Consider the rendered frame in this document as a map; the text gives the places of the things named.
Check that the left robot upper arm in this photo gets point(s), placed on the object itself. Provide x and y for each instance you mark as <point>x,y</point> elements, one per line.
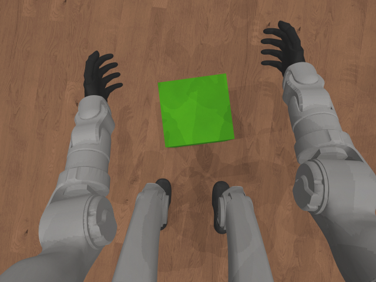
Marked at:
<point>72,232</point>

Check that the robot left thigh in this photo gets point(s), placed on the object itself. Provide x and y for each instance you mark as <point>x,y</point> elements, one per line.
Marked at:
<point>138,259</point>

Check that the left robot forearm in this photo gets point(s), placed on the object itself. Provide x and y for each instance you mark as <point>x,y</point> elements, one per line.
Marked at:
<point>86,170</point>

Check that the right robot upper arm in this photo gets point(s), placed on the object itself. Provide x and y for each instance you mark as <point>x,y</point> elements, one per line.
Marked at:
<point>341,197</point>

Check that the robot left hand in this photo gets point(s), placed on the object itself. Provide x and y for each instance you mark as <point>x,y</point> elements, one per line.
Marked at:
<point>94,84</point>

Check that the right robot forearm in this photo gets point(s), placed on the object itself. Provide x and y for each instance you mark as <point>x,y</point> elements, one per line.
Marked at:
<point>313,118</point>

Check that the robot right hand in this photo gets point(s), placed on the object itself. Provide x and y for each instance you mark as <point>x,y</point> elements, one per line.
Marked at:
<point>290,45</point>

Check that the carton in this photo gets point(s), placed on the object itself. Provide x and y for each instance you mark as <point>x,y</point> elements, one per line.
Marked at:
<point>196,111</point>

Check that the left robot foot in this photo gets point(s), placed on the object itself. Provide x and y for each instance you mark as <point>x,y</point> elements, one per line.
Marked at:
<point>165,185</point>

